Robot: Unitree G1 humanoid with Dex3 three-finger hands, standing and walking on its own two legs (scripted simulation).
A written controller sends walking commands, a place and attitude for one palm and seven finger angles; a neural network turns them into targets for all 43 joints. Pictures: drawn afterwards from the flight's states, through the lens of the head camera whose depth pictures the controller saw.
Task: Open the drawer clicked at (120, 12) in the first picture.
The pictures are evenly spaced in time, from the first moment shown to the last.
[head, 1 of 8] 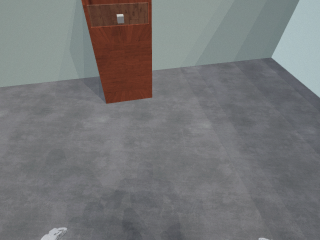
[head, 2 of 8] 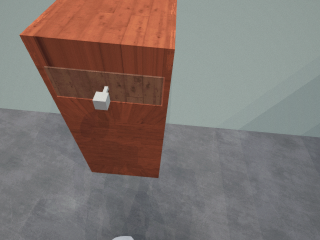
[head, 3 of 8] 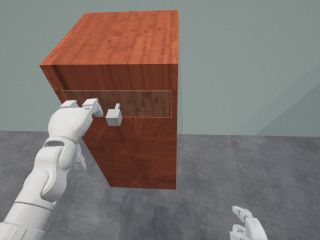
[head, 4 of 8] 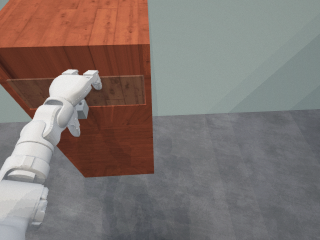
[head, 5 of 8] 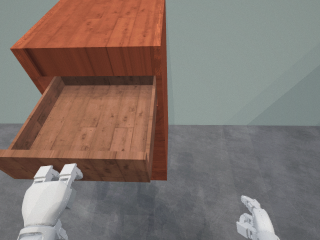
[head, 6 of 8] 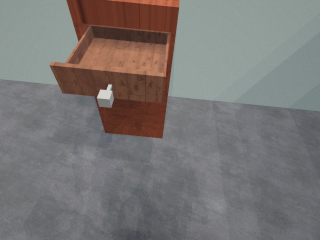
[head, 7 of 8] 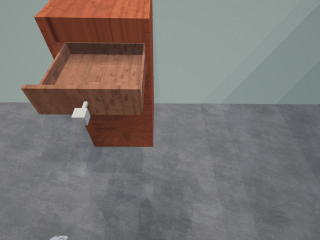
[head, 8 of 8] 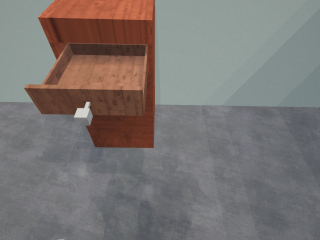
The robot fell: no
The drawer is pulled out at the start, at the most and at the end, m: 0.00 0.30 0.29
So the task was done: yes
